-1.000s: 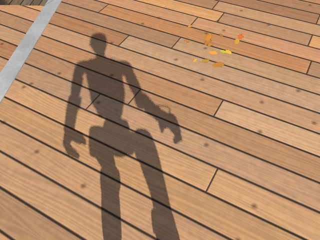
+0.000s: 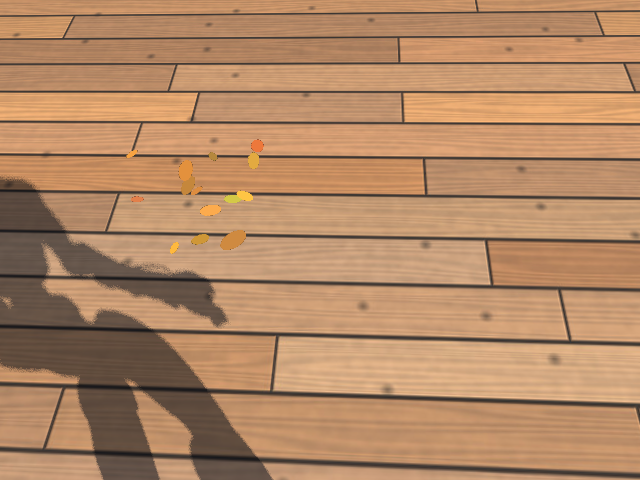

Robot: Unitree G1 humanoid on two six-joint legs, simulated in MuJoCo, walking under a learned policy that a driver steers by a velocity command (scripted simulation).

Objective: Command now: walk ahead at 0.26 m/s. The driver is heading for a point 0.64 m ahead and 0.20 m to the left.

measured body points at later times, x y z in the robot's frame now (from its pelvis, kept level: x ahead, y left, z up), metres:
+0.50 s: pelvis +0.15 +0.03 +0.00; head +0.20 +0.06 +0.44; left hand +0.26 +0.34 -0.12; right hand +0.34 -0.22 -0.10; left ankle +0.20 +0.13 -0.74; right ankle +0.18 -0.12 -0.68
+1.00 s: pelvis +0.19 -0.01 +0.00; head +0.23 +0.00 +0.45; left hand +0.15 +0.30 -0.10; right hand +0.46 -0.17 -0.11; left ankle +0.11 +0.12 -0.69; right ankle +0.25 -0.11 -0.74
